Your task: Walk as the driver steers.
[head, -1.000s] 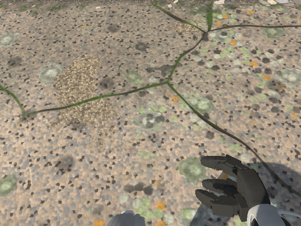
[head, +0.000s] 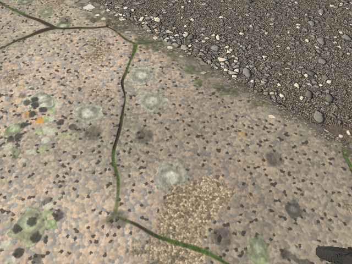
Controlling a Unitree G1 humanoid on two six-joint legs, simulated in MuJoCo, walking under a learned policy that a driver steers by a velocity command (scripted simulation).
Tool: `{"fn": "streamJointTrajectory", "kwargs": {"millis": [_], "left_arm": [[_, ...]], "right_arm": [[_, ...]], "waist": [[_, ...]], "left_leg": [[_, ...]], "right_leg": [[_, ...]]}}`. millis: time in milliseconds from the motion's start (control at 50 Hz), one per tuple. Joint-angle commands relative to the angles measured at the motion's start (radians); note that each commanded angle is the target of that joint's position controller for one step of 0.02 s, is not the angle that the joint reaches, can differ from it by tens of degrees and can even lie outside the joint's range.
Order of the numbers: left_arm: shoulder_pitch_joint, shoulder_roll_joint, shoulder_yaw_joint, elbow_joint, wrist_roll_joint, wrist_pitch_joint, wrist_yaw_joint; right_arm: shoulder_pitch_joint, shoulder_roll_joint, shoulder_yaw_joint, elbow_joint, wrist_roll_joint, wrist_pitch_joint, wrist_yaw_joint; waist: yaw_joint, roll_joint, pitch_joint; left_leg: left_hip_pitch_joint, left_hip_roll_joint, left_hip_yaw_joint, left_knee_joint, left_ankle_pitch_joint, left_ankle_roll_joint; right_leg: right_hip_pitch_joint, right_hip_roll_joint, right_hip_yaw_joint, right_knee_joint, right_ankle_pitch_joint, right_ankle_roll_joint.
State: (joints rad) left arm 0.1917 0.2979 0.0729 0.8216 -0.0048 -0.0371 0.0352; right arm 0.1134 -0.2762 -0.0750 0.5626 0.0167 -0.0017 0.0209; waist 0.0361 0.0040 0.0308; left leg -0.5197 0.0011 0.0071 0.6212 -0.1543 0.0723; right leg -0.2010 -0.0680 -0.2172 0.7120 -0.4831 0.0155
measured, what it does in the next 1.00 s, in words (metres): walks ahead, turning left: right foot, then left foot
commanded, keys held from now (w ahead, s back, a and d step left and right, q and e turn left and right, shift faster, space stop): w+q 0.32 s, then w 0.14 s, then no key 0.54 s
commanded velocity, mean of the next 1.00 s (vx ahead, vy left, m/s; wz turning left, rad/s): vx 0.28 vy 0.00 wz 0.33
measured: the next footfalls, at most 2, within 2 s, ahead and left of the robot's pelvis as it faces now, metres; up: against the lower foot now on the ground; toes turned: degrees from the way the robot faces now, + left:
right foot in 0.38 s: +0.27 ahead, -0.13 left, +0.00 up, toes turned +17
left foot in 0.78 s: +0.39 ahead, +0.15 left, +0.00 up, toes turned +16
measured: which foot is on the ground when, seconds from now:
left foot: down 0.00-0.38, up 0.40-0.76, down 0.78-1.00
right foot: up 0.00-0.36, down 0.38-0.78, up 0.80-1.00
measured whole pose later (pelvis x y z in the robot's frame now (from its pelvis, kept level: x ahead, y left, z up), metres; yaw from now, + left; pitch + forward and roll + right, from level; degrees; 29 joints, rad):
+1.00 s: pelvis +0.32 +0.02 +0.01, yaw +17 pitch +2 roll +1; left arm 0.20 0.25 0.04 0.83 0.01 0.01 0.02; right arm 0.11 -0.19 -0.04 0.70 -0.02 0.00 0.00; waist 0.02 -0.02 0.01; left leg -0.37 -0.04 -0.01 0.49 -0.15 0.03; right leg -0.38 -0.07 0.03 0.74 -0.39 0.08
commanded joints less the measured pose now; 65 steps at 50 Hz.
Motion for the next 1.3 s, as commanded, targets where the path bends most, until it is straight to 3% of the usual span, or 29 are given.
{"fn": "streamJointTrajectory", "kwargs": {"millis": [20,40,80,120,180,280,360,380,400,420,440,460,520,560,620,700,760,780,800,820,840,860,900,940,1000,1060,1080,1120,1300], "left_arm": [[-0.028,0.077,0.002,-0.142,0.007,-0.046,-0.036],[-0.085,0.097,0.007,-0.163,-0.022,-0.061,-0.047],[-0.097,0.096,0.009,-0.155,0.009,-0.066,-0.038],[-0.081,0.090,0.012,-0.153,0.021,-0.054,-0.035],[-0.114,0.039,-0.005,-0.151,0.022,-0.047,-0.035],[-0.182,0.046,-0.005,-0.175,-0.007,-0.056,-0.048],[-0.054,0.057,0.018,-0.144,-0.005,-0.070,-0.053],[0.061,0.093,0.032,-0.122,0.009,-0.074,-0.047],[0.148,0.178,0.049,-0.104,0.041,-0.070,-0.046],[0.171,0.191,0.059,-0.101,0.032,-0.073,-0.053],[0.137,0.132,0.044,-0.109,0.010,-0.073,-0.049],[0.118,0.096,0.034,-0.113,0.005,-0.070,-0.045],[0.038,0.048,0.009,-0.113,0.020,-0.066,-0.041],[0.039,0.051,0.008,-0.091,0.016,-0.063,-0.037],[0.077,0.091,0.016,-0.052,-0.001,-0.043,-0.025],[0.118,0.119,0.021,-0.022,-0.016,-0.023,-0.022],[0.110,0.106,0.017,-0.017,-0.026,-0.026,-0.023],[0.116,0.075,0.006,-0.031,-0.003,-0.038,-0.025],[0.212,0.000,-0.027,-0.031,0.026,-0.051,-0.031],[0.232,0.020,-0.032,-0.012,0.019,-0.042,-0.039],[0.195,0.070,-0.016,-0.019,-0.002,-0.023,-0.041],[0.141,0.070,-0.013,-0.023,-0.006,-0.003,-0.034],[0.110,0.060,-0.009,-0.025,0.010,0.037,-0.014],[0.152,0.015,-0.019,-0.002,0.017,0.052,-0.005],[0.155,-0.005,-0.024,0.013,0.023,0.050,-0.006],[0.087,0.047,-0.021,-0.032,0.052,0.047,-0.006],[0.044,0.113,-0.003,-0.031,0.034,0.047,0.000],[0.005,0.040,-0.019,-0.026,0.032,0.033,-0.001],[0.044,0.019,-0.027,0.022,0.015,0.007,-0.008]], "right_arm": [[0.318,-0.241,-0.080,-0.033,0.003,-0.018,-0.020],[0.281,-0.200,-0.066,-0.030,0.000,-0.032,-0.022],[0.164,-0.151,-0.047,-0.047,0.004,-0.038,-0.024],[0.089,-0.136,-0.039,-0.063,-0.014,-0.037,-0.029],[0.106,-0.154,-0.049,-0.048,-0.010,-0.035,-0.045],[0.178,-0.171,-0.058,-0.016,0.005,-0.027,-0.042],[0.178,-0.097,-0.034,-0.007,0.003,-0.022,-0.041],[0.174,-0.027,-0.012,-0.010,-0.001,-0.028,-0.042],[0.176,0.027,0.005,-0.049,0.014,-0.041,-0.043],[0.172,-0.055,-0.012,-0.063,0.023,-0.055,-0.046],[0.145,-0.107,-0.027,-0.048,0.019,-0.059,-0.044],[0.127,-0.111,-0.029,-0.031,0.005,-0.061,-0.041],[0.103,-0.074,-0.023,-0.018,-0.016,-0.065,-0.037],[0.080,-0.034,-0.010,-0.017,-0.023,-0.065,-0.036],[0.003,0.021,0.014,-0.021,-0.015,-0.064,-0.027],[-0.057,-0.012,0.004,-0.026,-0.008,-0.059,-0.012],[0.027,-0.057,-0.018,0.002,-0.023,-0.064,-0.014],[0.098,-0.118,-0.033,0.006,-0.039,-0.065,-0.026],[0.148,-0.142,-0.027,0.006,-0.067,-0.056,-0.035],[0.192,-0.060,-0.005,0.039,-0.047,-0.047,-0.029],[0.162,-0.030,0.006,0.047,-0.030,-0.038,-0.020],[0.099,-0.027,0.008,0.048,-0.023,-0.034,-0.018],[-0.030,-0.056,0.004,0.038,-0.029,-0.026,-0.018],[-0.081,-0.062,-0.002,0.045,-0.043,-0.017,-0.021],[-0.087,-0.023,0.010,0.072,-0.037,-0.010,-0.026],[-0.004,0.011,0.023,0.135,-0.038,-0.009,-0.027],[0.034,0.004,0.017,0.136,-0.031,-0.010,-0.030],[0.001,-0.021,0.008,0.147,-0.028,-0.011,-0.043],[0.050,-0.014,0.000,0.251,-0.021,-0.011,-0.049]], "waist": [[-0.140,0.229,-0.356],[-0.133,0.164,-0.266],[-0.065,0.032,-0.162],[-0.016,0.066,-0.131],[-0.029,0.075,-0.119],[-0.072,0.127,-0.117],[0.002,0.130,-0.115],[0.043,0.063,-0.142],[0.039,-0.189,-0.148],[0.043,-0.282,-0.089],[0.035,-0.204,-0.018],[0.026,-0.145,0.002],[-0.028,-0.113,0.006],[-0.030,-0.114,-0.036],[-0.002,-0.131,-0.087],[0.017,-0.145,-0.108],[-0.041,-0.101,-0.146],[-0.061,-0.035,-0.227],[-0.042,0.147,-0.353],[-0.068,0.226,-0.448],[-0.064,0.169,-0.377],[-0.052,0.112,-0.286],[-0.003,0.096,-0.175],[0.025,0.140,-0.153],[0.033,0.141,-0.149],[0.002,0.056,-0.045],[-0.051,-0.089,0.001],[-0.040,-0.130,0.029],[-0.024,-0.021,-0.060]], "left_leg": [[0.759,0.322,-0.791,-0.311,-0.235,0.362],[0.690,0.307,-0.719,-0.337,-0.342,0.309],[0.439,0.246,-0.573,-0.344,-0.312,0.227],[0.252,0.174,-0.467,-0.372,-0.234,0.197],[0.158,0.114,-0.367,-0.362,-0.157,0.185],[0.165,0.116,-0.422,-0.312,-0.256,0.170],[0.088,0.060,-0.420,-0.170,-0.394,0.102],[-0.028,0.006,-0.351,0.014,-0.434,0.049],[-0.243,-0.109,-0.172,0.296,-0.426,-0.010],[-0.408,-0.064,-0.175,0.490,-0.430,-0.027],[-0.457,-0.023,-0.192,0.572,-0.340,-0.028],[-0.446,-0.007,-0.176,0.592,-0.258,-0.030],[-0.291,0.040,-0.118,0.505,-0.137,-0.057],[-0.209,0.035,-0.058,0.399,-0.103,-0.088],[-0.065,0.014,-0.012,0.158,0.019,-0.097],[0.048,-0.015,-0.011,-0.024,0.085,-0.075],[0.285,-0.030,-0.011,-0.238,0.269,-0.003],[0.488,0.090,-0.116,-0.178,0.629,0.049],[0.771,0.329,-0.336,-0.079,1.012,0.217],[0.768,0.404,-0.437,-0.110,0.999,0.303],[0.695,0.352,-0.410,-0.146,0.770,0.272],[0.597,0.306,-0.367,-0.181,0.594,0.224],[0.337,0.242,-0.286,-0.262,0.379,0.161],[0.180,0.179,-0.196,-0.297,0.262,0.139],[0.123,0.145,-0.158,-0.292,0.005,0.111],[0.060,0.066,-0.137,-0.245,-0.353,-0.015],[0.120,0.013,-0.082,-0.223,-0.282,-0.048],[0.255,-0.002,-0.047,-0.140,-0.135,-0.067],[0.321,0.021,-0.061,-0.104,0.127,-0.058]], "right_leg": [[-0.647,0.097,0.288,0.626,-0.150,-0.006],[-0.704,0.059,0.306,0.629,-0.056,-0.022],[-0.606,-0.004,0.307,0.473,0.083,-0.026],[-0.451,-0.005,0.283,0.354,0.137,-0.016],[-0.340,0.037,0.248,0.153,0.212,0.008],[-0.236,0.087,0.265,-0.068,0.266,0.013],[0.004,0.073,0.253,-0.214,0.275,-0.028],[0.152,-0.054,0.379,-0.258,0.188,-0.073],[0.275,-0.246,0.736,-0.422,-0.147,-0.189],[0.275,-0.345,1.014,-0.511,-0.356,-0.290],[0.246,-0.322,0.948,-0.501,-0.324,-0.288],[0.214,-0.265,0.820,-0.484,-0.201,-0.255],[0.077,-0.168,0.549,-0.477,0.435,-0.211],[0.063,-0.131,0.413,-0.446,0.821,-0.206],[0.061,-0.093,0.301,-0.415,0.956,-0.180],[0.104,-0.124,0.315,-0.363,0.900,-0.176],[0.079,-0.080,0.306,-0.224,0.865,-0.123],[-0.024,-0.031,0.272,-0.094,0.708,-0.074],[-0.262,0.039,0.238,0.144,0.242,-0.006],[-0.292,0.035,0.300,0.275,-0.201,0.028],[-0.340,0.009,0.311,0.321,-0.236,0.043],[-0.372,-0.006,0.293,0.320,-0.205,0.053],[-0.267,-0.022,0.278,0.211,-0.094,0.073],[-0.110,0.007,0.236,0.110,0.035,0.078],[0.020,0.026,0.211,-0.070,0.254,0.056],[0.042,-0.036,0.289,-0.248,0.311,-0.005],[-0.088,-0.047,0.292,-0.266,0.130,-0.036],[-0.226,-0.026,0.305,-0.335,-0.023,-0.034],[-0.083,0.010,0.260,-0.248,0.312,-0.027]]}}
